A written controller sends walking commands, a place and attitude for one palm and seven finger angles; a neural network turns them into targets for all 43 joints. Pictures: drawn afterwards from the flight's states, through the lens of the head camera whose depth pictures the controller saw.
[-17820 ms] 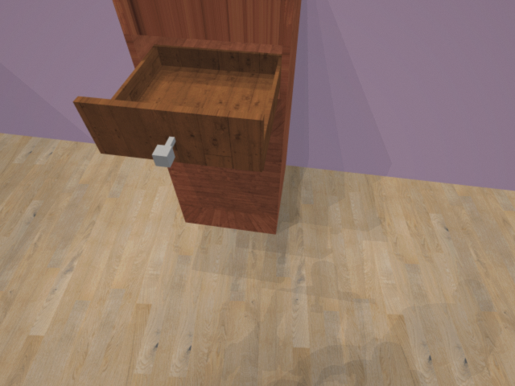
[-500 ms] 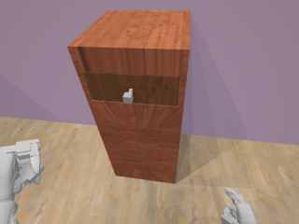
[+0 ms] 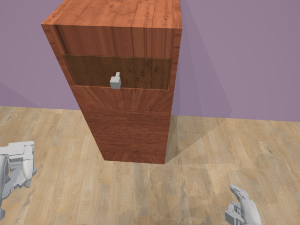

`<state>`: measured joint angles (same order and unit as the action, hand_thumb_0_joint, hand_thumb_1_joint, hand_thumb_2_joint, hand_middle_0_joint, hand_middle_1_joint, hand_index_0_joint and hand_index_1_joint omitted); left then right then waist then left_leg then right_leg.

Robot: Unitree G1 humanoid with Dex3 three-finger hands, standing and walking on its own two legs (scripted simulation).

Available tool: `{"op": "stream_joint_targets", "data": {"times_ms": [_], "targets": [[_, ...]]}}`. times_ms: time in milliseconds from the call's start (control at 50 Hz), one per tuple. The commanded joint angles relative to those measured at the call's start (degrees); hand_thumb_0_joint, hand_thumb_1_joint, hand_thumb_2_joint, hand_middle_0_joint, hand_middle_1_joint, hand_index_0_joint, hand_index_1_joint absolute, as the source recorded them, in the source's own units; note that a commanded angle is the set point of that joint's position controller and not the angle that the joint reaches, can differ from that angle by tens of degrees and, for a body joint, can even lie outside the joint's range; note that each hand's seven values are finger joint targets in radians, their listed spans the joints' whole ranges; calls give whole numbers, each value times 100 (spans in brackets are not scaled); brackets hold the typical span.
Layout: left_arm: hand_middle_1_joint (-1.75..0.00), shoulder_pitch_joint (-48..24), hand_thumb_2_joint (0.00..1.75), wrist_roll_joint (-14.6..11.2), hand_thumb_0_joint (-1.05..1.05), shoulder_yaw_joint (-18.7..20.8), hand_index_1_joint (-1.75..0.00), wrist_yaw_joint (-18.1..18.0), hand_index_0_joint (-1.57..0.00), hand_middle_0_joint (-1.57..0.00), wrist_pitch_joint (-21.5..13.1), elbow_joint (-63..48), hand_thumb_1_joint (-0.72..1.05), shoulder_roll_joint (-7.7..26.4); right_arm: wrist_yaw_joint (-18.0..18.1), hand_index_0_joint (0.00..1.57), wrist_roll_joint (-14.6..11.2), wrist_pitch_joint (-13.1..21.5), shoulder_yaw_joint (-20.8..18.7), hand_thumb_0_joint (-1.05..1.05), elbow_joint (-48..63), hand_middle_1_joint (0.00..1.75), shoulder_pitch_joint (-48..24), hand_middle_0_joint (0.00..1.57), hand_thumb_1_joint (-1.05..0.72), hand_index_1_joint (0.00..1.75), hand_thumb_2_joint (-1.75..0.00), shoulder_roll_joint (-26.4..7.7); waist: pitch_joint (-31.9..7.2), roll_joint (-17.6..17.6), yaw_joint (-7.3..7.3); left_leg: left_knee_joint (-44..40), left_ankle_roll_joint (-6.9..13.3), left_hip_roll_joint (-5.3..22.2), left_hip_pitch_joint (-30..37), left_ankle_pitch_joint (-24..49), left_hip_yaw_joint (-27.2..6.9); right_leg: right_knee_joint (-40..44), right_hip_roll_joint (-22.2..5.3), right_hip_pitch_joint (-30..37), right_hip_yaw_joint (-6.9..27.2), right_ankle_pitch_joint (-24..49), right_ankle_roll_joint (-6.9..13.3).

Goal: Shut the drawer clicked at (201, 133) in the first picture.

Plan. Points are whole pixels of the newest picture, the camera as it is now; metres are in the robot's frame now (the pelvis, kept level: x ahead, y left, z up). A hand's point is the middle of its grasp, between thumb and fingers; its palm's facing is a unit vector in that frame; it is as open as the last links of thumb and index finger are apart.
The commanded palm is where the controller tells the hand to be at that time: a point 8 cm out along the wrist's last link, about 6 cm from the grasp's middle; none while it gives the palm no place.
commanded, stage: step back with the hand held close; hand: left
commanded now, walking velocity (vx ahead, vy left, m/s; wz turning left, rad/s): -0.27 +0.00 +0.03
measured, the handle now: (116, 79) +0.58 +0.16 +0.03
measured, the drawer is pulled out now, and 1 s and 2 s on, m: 0.00 0.00 0.00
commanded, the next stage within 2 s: stop stepping back and stand still in 1.08 s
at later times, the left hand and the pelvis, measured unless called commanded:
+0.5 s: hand out of the picture +0.12 +0.25 +0.16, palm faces +0.37 -0.80 -0.47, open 3.2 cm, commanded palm +0.05 +0.29 +0.17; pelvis -0.07 +0.01 -0.01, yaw +2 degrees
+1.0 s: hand out of the picture +0.05 +0.27 +0.17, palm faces +0.39 -0.80 -0.46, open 3.2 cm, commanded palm -0.02 +0.30 +0.17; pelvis -0.14 +0.01 +0.00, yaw +3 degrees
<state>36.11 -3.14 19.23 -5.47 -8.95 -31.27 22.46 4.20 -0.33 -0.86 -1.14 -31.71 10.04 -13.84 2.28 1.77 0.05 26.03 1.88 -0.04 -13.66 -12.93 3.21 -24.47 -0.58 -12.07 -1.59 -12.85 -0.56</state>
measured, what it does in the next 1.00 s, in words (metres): walks backwards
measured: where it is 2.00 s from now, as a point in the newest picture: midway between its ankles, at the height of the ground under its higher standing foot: outside the picture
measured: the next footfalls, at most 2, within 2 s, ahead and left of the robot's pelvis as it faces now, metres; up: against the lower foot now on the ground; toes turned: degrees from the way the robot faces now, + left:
right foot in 1.18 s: -0.22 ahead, -0.11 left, +0.00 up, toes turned -1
left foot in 1.38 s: -0.18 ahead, +0.12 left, +0.00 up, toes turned +2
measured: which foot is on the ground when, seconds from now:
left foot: down 0.00-1.00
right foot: down 0.00-0.86, up 0.88-1.00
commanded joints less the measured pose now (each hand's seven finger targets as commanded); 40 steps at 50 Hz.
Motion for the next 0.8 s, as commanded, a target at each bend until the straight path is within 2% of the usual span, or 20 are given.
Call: {"op": "stream_joint_targets", "data": {"times_ms": [0,60,160,220,300,360,380,420,460,480,520,560,580,620,640,660,700,720,740,780], "targets": [[-160,187,90,-42,0,917,-160,-229,-140,-140,-382,-1325,90,966,69,20,-26,274,-208,0,1040,30,-535,20,-90,30,-90,-551,-1244,133,98,-192,109,524,209,2242,-527,-261,-251,491,249,2169,-15],[-160,176,90,-27,0,956,-160,-244,-140,-140,-418,-1394,90,999,82,20,-12,318,-230,0,1058,30,-544,20,-90,30,-90,-611,-1122,277,117,-381,157,588,-210,1742,-671,-383,-151,543,245,1685,-24],[-160,84,90,43,0,989,-160,-278,-140,-140,-531,-1367,90,952,78,20,-9,464,-234,0,1088,30,-517,20,-90,30,-90,-669,-752,399,75,-814,314,730,-1473,-281,-909,-701,-69,887,346,871,-15],[-160,2,90,76,0,941,-160,-293,-140,-140,-617,-1348,90,865,65,20,-34,552,-231,0,1076,30,-434,20,-90,30,-90,-642,-589,50,6,-691,321,636,-1826,-1271,-880,-488,-174,757,535,430,12],[-160,-94,90,81,0,841,-160,-333,-140,-140,-720,-1469,90,847,50,20,4,650,-227,0,998,30,-333,20,-90,30,-90,-633,-519,-173,-63,-162,179,363,-1238,-1305,-785,254,-447,-191,845,-562,174],[-160,-254,90,92,0,874,-160,-400,-140,-140,-787,-1485,90,941,83,20,39,706,-221,0,931,30,-370,20,-90,30,-90,-639,-411,-177,-87,-82,128,360,-919,-1376,-821,517,-435,-751,763,-1312,169],[-160,-233,90,99,0,838,-160,-417,-140,-140,-814,-1427,90,883,94,20,31,721,-198,0,905,30,-355,20,-90,30,-90,-628,-380,-89,-94,-168,139,421,-923,-1427,-895,455,-380,-778,662,-1369,148],[-160,-224,90,130,0,866,-160,-435,-140,-140,-869,-1439,90,871,105,20,36,768,-195,0,914,30,-384,20,-90,30,-90,-674,-419,323,-79,-694,245,650,-1388,-1782,-1175,34,-111,-276,480,-1163,42],[-160,-210,90,178,0,957,-160,-413,-140,-140,-910,-1485,90,914,126,20,26,836,-202,0,942,30,-464,20,-90,30,-90,-698,-531,742,-34,-1362,417,993,-2127,-2241,-1557,-877,212,621,292,-388,-48],[-160,-143,90,205,0,998,-160,-398,-140,-140,-941,-1492,90,892,129,20,25,855,-205,0,946,30,-452,20,-90,30,-90,-673,-645,860,-2,-1441,482,1103,-2303,-2129,-1630,-1278,303,921,258,108,-68],[-160,-54,90,215,0,1087,-160,-355,-140,-140,-969,-1453,90,926,109,20,38,905,-236,0,947,30,-467,20,-90,30,-90,-644,-802,699,38,-1222,555,1129,-2457,-1662,-1551,-1504,322,1205,368,610,-87],[-160,-55,90,249,0,1194,-160,-306,-140,-140,-1020,-1381,90,971,75,20,56,947,-277,0,953,30,-493,20,-90,30,-90,-680,-567,713,36,-1198,612,1114,-3008,-2091,-1584,-1515,359,1402,534,549,-65],[-160,14,90,187,0,1100,-160,-272,-140,-140,-1047,-1460,90,882,51,20,39,953,-256,0,902,30,-376,20,-90,30,-90,-625,-664,375,2,-907,514,956,-2499,-1386,-1435,-1242,281,1116,614,998,-9],[-160,-73,90,143,0,1099,-160,-236,-140,-140,-1078,-1519,90,921,23,20,44,948,-278,0,832,30,-337,20,-90,30,-90,-625,-875,87,-30,-403,351,675,-1941,-950,-1114,-837,44,676,993,1255,66],[-160,-91,90,123,0,1052,-160,-227,-140,-140,-1073,-1563,90,930,-5,20,31,929,-301,0,817,30,-317,20,-90,30,-90,-598,-1047,-233,-39,-24,223,499,-1508,-777,-904,-523,-164,333,1219,1187,130],[-160,-115,90,104,0,1082,-160,-244,-140,-140,-1073,-1617,90,1034,-20,20,26,908,-318,0,785,30,-303,20,-90,30,-90,-567,-1108,-474,-65,354,109,333,-1130,-774,-745,-113,-451,-114,1490,892,246],[-160,-157,90,49,0,974,-160,-318,-140,-140,-1058,-1569,90,1039,-48,20,9,807,-332,0,675,30,-262,20,-90,30,-90,-481,-958,-870,-106,1531,-146,-43,-379,-793,-462,744,-1182,-1333,1991,-214,667],[-160,-200,90,45,0,1006,-160,-366,-140,-140,-1034,-1591,90,1095,-56,20,32,756,-322,0,644,30,-310,20,-90,30,-90,-420,-916,-919,-114,1955,-191,-89,-182,-660,-445,885,-1380,-1673,2013,-240,792],[-160,-197,90,51,0,1043,-160,-400,-140,-140,-1004,-1522,90,1099,-53,20,47,693,-307,0,627,30,-340,20,-90,30,-90,-369,-892,-982,-137,2083,-190,-84,-154,-598,-467,825,-1383,-1717,1818,50,804],[-160,-179,90,47,0,1087,-160,-415,-140,-140,-972,-1417,90,1098,-15,20,52,615,-289,0,587,30,-365,20,-90,30,-90,-354,-656,-838,-168,1215,-134,59,-79,-494,-614,522,-1098,-1740,1427,321,621]]}}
